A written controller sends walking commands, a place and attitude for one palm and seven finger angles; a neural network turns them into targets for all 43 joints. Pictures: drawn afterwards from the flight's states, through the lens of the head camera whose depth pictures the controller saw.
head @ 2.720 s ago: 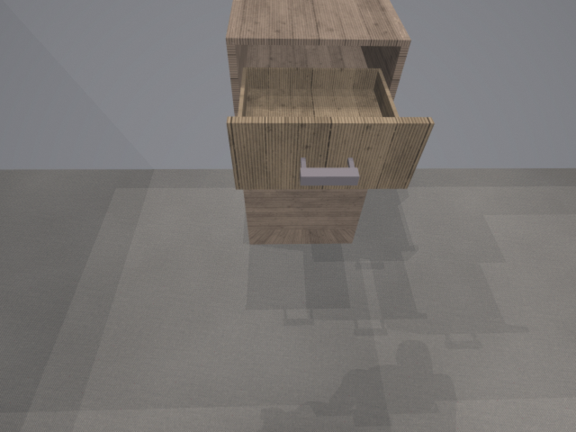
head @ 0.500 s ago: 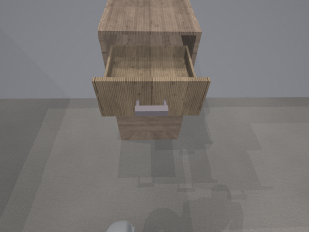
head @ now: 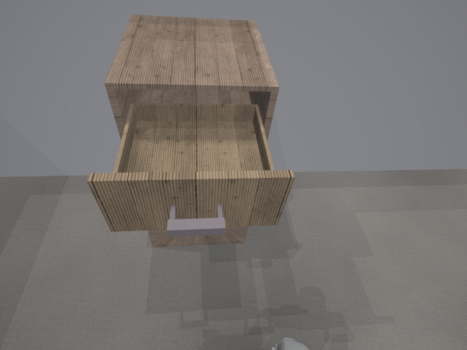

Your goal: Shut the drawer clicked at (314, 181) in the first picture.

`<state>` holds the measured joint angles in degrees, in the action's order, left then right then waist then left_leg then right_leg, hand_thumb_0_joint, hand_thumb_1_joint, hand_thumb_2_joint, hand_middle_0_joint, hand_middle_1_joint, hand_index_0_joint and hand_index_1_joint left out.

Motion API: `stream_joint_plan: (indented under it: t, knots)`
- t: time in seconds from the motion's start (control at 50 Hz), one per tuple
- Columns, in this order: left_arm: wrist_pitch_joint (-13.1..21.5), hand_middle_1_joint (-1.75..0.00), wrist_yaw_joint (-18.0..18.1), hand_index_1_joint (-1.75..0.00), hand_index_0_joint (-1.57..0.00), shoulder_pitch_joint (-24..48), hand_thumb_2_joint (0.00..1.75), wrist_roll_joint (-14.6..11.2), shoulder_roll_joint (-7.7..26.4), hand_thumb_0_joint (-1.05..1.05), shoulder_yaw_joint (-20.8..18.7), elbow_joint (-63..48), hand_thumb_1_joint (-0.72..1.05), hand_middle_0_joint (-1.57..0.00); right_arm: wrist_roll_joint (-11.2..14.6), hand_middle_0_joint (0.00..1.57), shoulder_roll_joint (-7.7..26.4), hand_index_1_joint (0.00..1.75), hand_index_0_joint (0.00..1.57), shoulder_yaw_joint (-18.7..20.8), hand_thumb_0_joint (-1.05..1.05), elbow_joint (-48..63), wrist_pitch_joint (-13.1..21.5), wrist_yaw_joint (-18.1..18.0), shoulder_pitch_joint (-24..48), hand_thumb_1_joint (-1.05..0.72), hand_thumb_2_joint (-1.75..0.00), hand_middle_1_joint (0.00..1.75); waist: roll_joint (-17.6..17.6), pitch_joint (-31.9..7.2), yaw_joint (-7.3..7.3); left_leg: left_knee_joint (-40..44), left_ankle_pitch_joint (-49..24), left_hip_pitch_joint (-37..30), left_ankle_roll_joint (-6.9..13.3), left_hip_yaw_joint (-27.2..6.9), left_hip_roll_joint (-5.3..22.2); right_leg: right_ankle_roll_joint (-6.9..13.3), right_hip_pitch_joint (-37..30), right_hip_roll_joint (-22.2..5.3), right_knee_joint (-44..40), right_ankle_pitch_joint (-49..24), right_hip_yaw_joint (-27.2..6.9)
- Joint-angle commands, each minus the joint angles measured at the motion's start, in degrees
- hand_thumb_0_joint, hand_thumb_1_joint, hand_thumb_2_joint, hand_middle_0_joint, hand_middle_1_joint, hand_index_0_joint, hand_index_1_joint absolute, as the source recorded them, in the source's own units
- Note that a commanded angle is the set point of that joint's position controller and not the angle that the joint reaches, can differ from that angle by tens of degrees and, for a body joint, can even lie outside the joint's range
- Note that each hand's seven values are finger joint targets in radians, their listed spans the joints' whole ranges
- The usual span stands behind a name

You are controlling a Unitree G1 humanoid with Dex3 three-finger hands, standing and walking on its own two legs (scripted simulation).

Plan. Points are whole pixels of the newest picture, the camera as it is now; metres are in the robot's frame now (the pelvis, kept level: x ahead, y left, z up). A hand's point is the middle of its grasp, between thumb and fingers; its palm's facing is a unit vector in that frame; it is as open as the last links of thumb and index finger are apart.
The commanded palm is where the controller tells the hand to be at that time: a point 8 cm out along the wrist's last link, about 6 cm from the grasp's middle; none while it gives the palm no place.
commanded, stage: take the last steps up to it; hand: left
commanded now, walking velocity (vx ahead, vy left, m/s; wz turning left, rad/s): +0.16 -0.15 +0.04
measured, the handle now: (196, 218) +0.37 +0.10 -0.03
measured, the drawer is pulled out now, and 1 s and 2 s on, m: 0.30 0.30 0.30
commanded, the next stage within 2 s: come to a stop and stand still in 0.02 s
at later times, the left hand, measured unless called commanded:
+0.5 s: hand out of the picture +0.09 +0.12 -0.18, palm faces +0.09 -0.96 -0.27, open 7.3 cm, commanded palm none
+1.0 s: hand out of the picture -0.02 +0.20 -0.19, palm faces +0.07 -0.98 -0.20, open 7.4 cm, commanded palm none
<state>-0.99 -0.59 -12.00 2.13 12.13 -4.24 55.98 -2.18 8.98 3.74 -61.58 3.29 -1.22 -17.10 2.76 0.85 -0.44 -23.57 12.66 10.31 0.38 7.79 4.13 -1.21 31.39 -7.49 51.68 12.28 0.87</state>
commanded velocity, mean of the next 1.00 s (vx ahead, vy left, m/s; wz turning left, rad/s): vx -0.05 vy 0.07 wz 0.00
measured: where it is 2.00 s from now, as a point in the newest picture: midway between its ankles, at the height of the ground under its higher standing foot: outside the picture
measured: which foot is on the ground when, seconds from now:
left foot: down 0.00-0.14, up 0.16-0.64, down 0.66-1.00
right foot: up 0.00-0.12, down 0.14-0.66, up 0.68-1.00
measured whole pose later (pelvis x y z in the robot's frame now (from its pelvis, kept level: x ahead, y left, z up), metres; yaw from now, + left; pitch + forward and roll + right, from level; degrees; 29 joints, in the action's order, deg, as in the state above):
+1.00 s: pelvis +0.01 +0.02 +0.00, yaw +2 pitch +1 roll +1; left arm -2.8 2.7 -18.1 1.4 11.0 -1.4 62.0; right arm -0.9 7.7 1.5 -60.7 -0.2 -2.0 -11.7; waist 3.4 0.4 1.1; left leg -21.5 9.0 13.3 5.1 4.3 -4.1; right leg -0.9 11.0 -1.6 35.5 23.8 0.2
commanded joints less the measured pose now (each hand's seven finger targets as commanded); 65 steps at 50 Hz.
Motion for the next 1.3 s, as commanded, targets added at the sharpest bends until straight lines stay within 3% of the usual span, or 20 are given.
stream_joint_plan:
  t: [0.0,0.08,0.1,0.12,0.14,0.2,0.3,0.44,0.54,0.58,0.6,0.62,0.64,0.66,0.72,0.9,1.0,1.04,1.08,1.28]
  knots:
    - [0.4,-0.3,-0.9,-0.3,-0.2,0.7,0.9,-0.3,-0.5,0.0,0.5,-2.7,0.9,-0.2,-0.1,0.2,10.4,0.3,0.2,2.2,0.0,2.2,-0.3,-0.3,-3.7,-0.9,-0.9,0.3,-11.8,4.8,-1.63,11.6,0.4,3.9,7.6,-8.9,12.1,-0.8,-5.1,1.9,-11.9,-0.3,4.5]
    - [1.2,-0.3,-0.7,-0.3,-0.2,-6.5,0.9,-0.4,2.8,0.0,-0.3,-0.2,0.9,-0.2,-0.1,0.2,10.4,0.3,0.2,2.4,0.0,1.7,-1.4,-0.2,-2.7,-0.9,-0.9,0.3,-6.5,-0.1,1.9,0.3,6.4,7.9,3.7,-7.9,9.4,0.4,-22.8,4.7,-24.6,-1.6,6.0]
    - [1.9,-0.3,-0.2,-0.3,-0.2,-11.5,0.9,-0.2,5.7,0.0,-0.8,1.5,0.9,-0.2,0.2,0.2,8.1,0.3,0.2,1.8,0.0,1.4,-1.6,0.0,-3.9,-0.9,-0.9,0.3,0.8,-2.3,3.94,-11.4,11.1,13.5,1.3,-2.8,4.6,2.0,-31.4,0.3,-28.9,0.7,0.8]
    - [2.7,-0.3,0.8,-0.3,-0.2,-15.0,0.9,-0.2,11.5,0.0,-1.8,2.8,0.9,-0.2,0.8,0.2,2.2,0.3,0.2,0.0,0.0,2.6,-1.7,0.2,-4.7,-0.9,-0.9,0.3,18.2,-4.6,4.66,-27.9,23.4,24.1,-1.0,1.0,-2.7,6.0,-37.4,-13.4,-34.1,-8.0,-15.3]
    - [2.7,-0.3,1.4,-0.3,-0.2,-14.1,0.9,-1.2,10.0,0.0,-0.4,2.1,0.9,-0.2,1.0,0.2,4.3,0.3,0.2,-0.1,0.0,3.3,-2.5,-0.4,-3.7,-0.9,-0.9,0.3,11.6,-6.0,4.13,-32.2,24.2,18.8,-0.4,-6.1,-0.6,8.7,-28.8,-15.7,-35.9,-13.9,-16.4]
    - [3.2,-0.3,2.4,-0.3,-0.2,-3.0,0.9,-1.1,5.4,0.0,1.1,0.7,0.9,-0.2,1.5,0.2,3.4,0.3,0.2,-0.6,0.0,-0.5,-3.5,-0.7,-5.9,-0.9,-0.9,0.3,6.7,-3.1,-0.38,-33.6,15.9,12.8,-1.9,-7.5,0.3,9.2,-22.7,-11.4,-31.2,-38.5,-7.9]
    - [1.9,-0.3,4.3,-0.3,-0.2,-7.3,0.9,-1.0,7.8,0.0,-0.5,1.1,0.9,-0.2,1.2,0.2,4.8,0.3,0.2,0.4,0.0,1.5,-6.5,-0.6,-0.9,-0.9,-0.9,0.3,2.2,-3.3,2.3,-40.1,13.6,18.3,-3.7,-8.3,-3.0,13.0,-26.9,-14.9,-28.5,-49.8,-8.3]
    - [0.9,-0.3,5.2,-0.3,-0.2,-5.7,0.9,-0.1,8.3,0.0,-0.9,-0.8,0.9,-0.2,0.8,0.2,5.0,0.3,0.2,1.0,0.0,6.2,-8.1,0.6,5.3,-0.9,-0.9,0.3,5.5,-2.1,2.04,-39.9,11.7,17.9,-3.8,-10.1,-3.2,13.3,-21.1,-14.4,-31.2,-27.5,-8.6]
    - [-0.1,-0.3,3.6,-0.3,-0.2,-4.4,0.9,0.5,10.3,0.0,-1.5,-2.2,0.9,-0.2,1.7,0.2,4.4,0.3,0.2,0.6,0.0,7.2,-5.9,1.2,6.6,-0.9,-0.9,0.3,10.5,-1.6,2.79,-19.5,11.6,7.3,-2.1,-5.4,-4.6,10.8,-16.4,-10.4,-33.8,-5.5,-9.1]
    - [-0.6,-0.3,3.1,-0.3,-0.2,-3.8,0.9,0.1,10.5,0.0,-1.5,-1.9,0.9,-0.2,1.8,0.2,4.2,0.3,0.2,0.2,0.0,5.9,-5.0,0.8,3.5,-0.9,-0.9,0.3,9.4,-1.8,0.99,-6.0,4.0,-1.9,-1.8,-2.8,-5.5,7.9,-11.9,-8.3,-31.4,-0.4,-7.4]
    - [-0.9,-0.3,2.9,-0.3,-0.2,-3.8,0.9,-0.2,9.3,0.0,-1.2,-1.8,0.9,-0.2,1.9,0.2,4.8,0.3,0.2,0.1,0.0,5.2,-4.6,0.7,2.2,-0.9,-0.9,0.3,6.3,-1.4,0.42,0.0,1.4,-6.4,-1.3,-3.4,-4.8,5.6,-8.8,-5.7,-29.2,4.2,-6.3]
    - [-1.2,-0.3,2.7,-0.3,-0.2,-4.2,0.9,-0.5,6.7,0.0,-0.5,-2.2,0.9,-0.2,1.6,0.2,7.6,0.3,0.2,0.3,0.0,5.2,-4.1,0.6,1.6,-0.9,-0.9,0.3,-3.4,-0.8,0.05,4.8,3.0,-7.3,0.2,-9.8,0.8,3.1,-5.2,-1.7,-23.1,10.0,-2.9]
    - [-1.4,-0.3,2.6,-0.3,-0.2,-4.6,0.9,-0.8,3.4,0.0,0.0,-2.8,0.9,-0.2,0.9,0.2,11.3,0.3,0.2,0.8,0.0,6.8,-4.1,0.5,3.5,-0.9,-0.9,0.3,-17.0,1.5,0.29,10.2,2.5,-0.2,4.4,-22.6,11.6,0.1,-3.1,4.2,-13.3,15.5,2.6]
    - [-2.1,-0.3,3.2,-0.3,-0.2,-3.6,0.9,-0.5,3.4,0.0,0.3,-2.9,0.9,-0.2,0.7,0.2,12.3,0.3,0.2,0.6,0.0,7.6,-4.0,0.2,5.5,-0.9,-0.9,0.3,-21.3,2.8,-0.12,13.5,0.6,8.6,7.7,-27.1,15.0,-0.2,-6.3,5.5,-4.2,19.5,0.1]
    - [-2.0,-0.3,2.7,-0.3,-0.2,-8.1,0.9,-0.4,3.9,0.0,-0.2,1.2,0.9,-0.2,0.9,0.2,8.6,0.3,0.2,-0.9,0.0,8.1,-3.8,-0.6,12.9,-0.9,-0.9,0.3,-11.9,3.9,4.06,11.6,1.8,11.3,7.9,-17.7,7.9,0.5,-8.6,6.2,8.2,10.6,-3.1]
    - [-1.0,-0.3,3.3,-0.3,-0.2,-8.2,0.9,-0.8,1.6,0.0,2.1,3.4,0.9,-0.2,1.3,0.2,7.2,0.3,0.2,-0.9,0.0,2.7,-3.1,-1.4,1.9,-0.9,-0.9,0.3,-9.0,-1.0,0.3,10.4,-12.1,-4.9,9.8,-21.3,9.3,0.0,-13.0,4.9,-13.0,14.7,-1.2]
    - [0.1,-0.3,3.8,-0.3,-0.2,-13.5,0.9,-0.9,1.3,0.0,2.6,7.2,0.9,-0.2,1.9,0.2,5.3,0.3,0.2,-1.3,0.0,0.8,-2.9,-1.0,1.4,-0.9,-0.9,0.3,-4.6,0.7,1.71,9.8,0.4,2.4,3.8,-18.9,4.2,2.2,-25.1,2.8,-34.1,0.9,-2.9]
    - [0.6,-0.3,3.8,-0.3,-0.2,-13.2,0.9,-0.9,1.9,0.0,3.0,7.3,0.9,-0.2,2.1,0.2,4.3,0.3,0.2,-1.6,0.0,0.1,-2.8,-0.5,0.8,-0.9,-0.9,0.3,-3.8,1.2,0.79,8.7,-0.7,-0.2,0.7,-15.4,0.9,3.9,-21.7,-0.2,-34.1,0.6,-5.3]
    - [1.3,-0.3,3.7,-0.3,-0.2,-11.2,0.9,-1.1,1.2,0.0,3.2,7.6,0.9,-0.2,1.9,0.2,4.4,0.3,0.2,-1.7,0.0,-1.0,-3.0,-0.4,0.6,-0.9,-0.9,0.3,3.6,0.9,0.04,5.7,-6.4,-3.9,0.8,-12.7,0.4,3.8,-18.9,0.1,-34.9,-1.0,-5.8]
    - [0.9,-0.3,3.7,-0.3,-0.2,-13.7,0.9,-1.2,-0.7,0.0,3.6,8.8,0.9,-0.2,1.8,0.2,3.5,0.3,0.2,-2.1,0.0,-4.2,-3.4,-0.6,-2.8,-0.9,-0.9,0.3,-3.4,5.8,0.88,10.8,5.4,0.7,1.5,-14.7,1.1,3.2,-17.4,2.3,-34.0,5.9,-4.5]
